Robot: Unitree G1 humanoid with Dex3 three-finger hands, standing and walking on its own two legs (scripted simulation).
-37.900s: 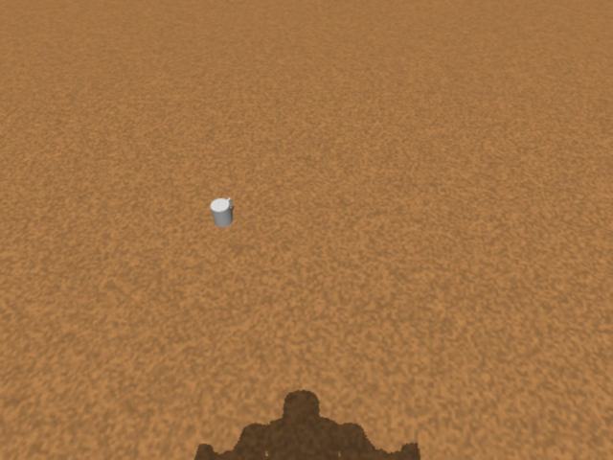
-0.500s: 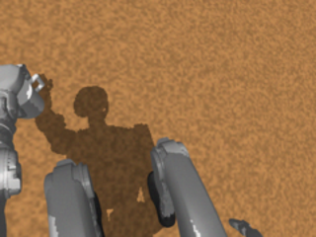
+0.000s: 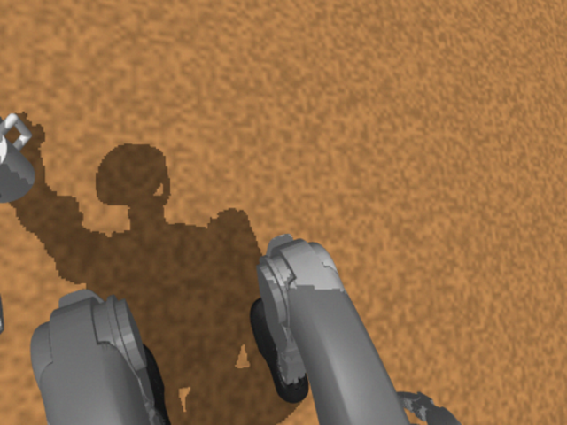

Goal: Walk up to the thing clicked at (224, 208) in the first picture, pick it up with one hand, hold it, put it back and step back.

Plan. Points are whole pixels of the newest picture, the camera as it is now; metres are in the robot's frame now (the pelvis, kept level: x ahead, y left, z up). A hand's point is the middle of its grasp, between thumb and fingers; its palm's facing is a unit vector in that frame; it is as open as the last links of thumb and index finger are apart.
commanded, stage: lower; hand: left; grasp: from above
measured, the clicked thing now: out of the picture +0.52 +0.27 -0.23
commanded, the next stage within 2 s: rest in 0.36 s
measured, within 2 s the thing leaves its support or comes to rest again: neither
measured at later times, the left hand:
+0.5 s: hand out of the picture +0.51 +0.28 -0.23, palm faces -0.48 -0.09 -0.87, open 10.5 cm
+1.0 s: hand (0, 169) +0.51 +0.27 -0.25, palm faces -0.48 -0.10 -0.87, open 10.5 cm
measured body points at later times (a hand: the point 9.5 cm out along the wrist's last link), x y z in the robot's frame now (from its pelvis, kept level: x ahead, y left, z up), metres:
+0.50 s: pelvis +0.00 +0.00 -0.02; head +0.28 +0.08 +0.32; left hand +0.53 +0.28 -0.18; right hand +0.02 -0.26 -0.11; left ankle +0.07 +0.13 -0.32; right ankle +0.10 -0.12 -0.32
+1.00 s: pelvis +0.00 +0.00 -0.03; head +0.28 +0.09 +0.30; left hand +0.53 +0.28 -0.20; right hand +0.01 -0.25 -0.10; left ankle +0.07 +0.13 -0.32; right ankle +0.10 -0.12 -0.32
